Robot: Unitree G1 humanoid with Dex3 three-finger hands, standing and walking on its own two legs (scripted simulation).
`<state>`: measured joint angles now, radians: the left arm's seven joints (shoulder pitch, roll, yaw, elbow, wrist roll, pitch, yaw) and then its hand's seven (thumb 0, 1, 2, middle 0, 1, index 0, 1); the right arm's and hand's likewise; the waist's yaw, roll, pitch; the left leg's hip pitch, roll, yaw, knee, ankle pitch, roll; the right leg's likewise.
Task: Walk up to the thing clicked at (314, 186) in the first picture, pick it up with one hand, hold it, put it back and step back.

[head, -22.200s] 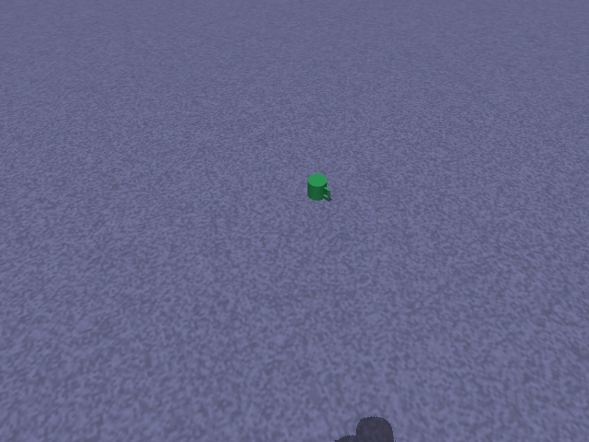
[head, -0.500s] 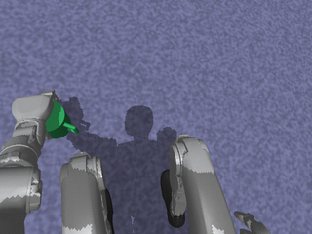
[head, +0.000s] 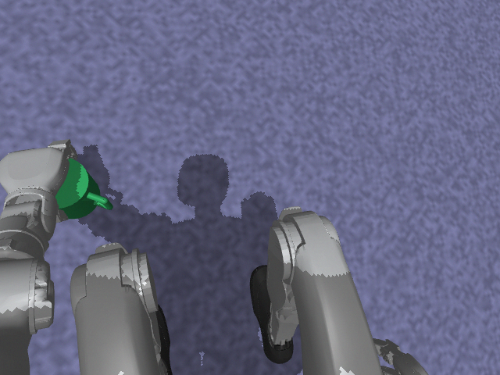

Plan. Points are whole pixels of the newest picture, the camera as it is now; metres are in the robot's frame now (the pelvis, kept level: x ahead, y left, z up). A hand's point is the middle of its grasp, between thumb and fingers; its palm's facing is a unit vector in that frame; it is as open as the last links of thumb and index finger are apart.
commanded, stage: rest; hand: left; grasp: from above
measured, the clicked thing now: (76, 192) +0.43 +0.23 -0.25
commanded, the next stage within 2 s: open in 0.50 s
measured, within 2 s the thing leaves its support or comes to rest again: rests again in 0.28 s
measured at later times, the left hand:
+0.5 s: hand (58, 186) +0.45 +0.25 -0.24, palm faces -0.45 -0.11 -0.89, open 11.7 cm
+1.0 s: hand (58, 185) +0.45 +0.26 -0.25, palm faces -0.44 -0.09 -0.89, open 12.7 cm
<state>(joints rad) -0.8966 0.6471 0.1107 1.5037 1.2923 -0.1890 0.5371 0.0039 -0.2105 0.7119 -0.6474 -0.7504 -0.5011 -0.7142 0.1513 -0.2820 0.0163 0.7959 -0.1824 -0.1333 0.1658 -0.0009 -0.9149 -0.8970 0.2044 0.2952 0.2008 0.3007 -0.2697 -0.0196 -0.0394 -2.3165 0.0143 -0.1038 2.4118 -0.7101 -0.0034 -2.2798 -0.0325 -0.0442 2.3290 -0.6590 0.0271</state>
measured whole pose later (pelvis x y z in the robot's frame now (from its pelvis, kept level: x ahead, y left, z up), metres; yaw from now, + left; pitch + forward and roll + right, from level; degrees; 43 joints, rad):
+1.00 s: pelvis +0.00 +0.00 -0.03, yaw -4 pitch +30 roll -10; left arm -0.97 0.81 0.18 1.73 1.35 -0.23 0.66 0.00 -0.37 0.98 -0.28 -1.02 -0.25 -1.00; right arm 0.16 -0.32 0.11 0.81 -0.28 -0.24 0.30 0.00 -0.89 -0.89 0.20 0.30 0.20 0.30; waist -0.34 -0.05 0.05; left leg -2.37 0.01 -0.18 2.55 -0.72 0.00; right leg -2.30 -0.01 -0.10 2.41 -0.64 0.04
